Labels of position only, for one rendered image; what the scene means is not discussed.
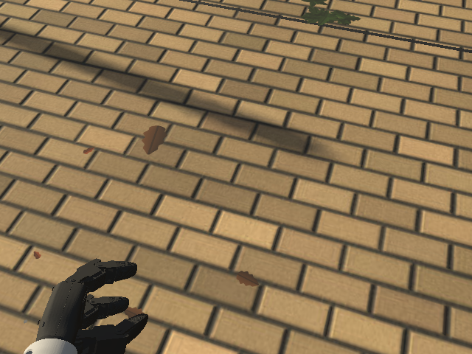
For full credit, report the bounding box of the robot left forearm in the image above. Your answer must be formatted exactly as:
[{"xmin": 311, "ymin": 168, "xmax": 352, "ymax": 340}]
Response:
[{"xmin": 24, "ymin": 339, "xmax": 77, "ymax": 354}]

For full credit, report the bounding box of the left robot hand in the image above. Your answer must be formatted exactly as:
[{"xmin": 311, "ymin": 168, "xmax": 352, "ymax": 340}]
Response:
[{"xmin": 36, "ymin": 258, "xmax": 148, "ymax": 354}]

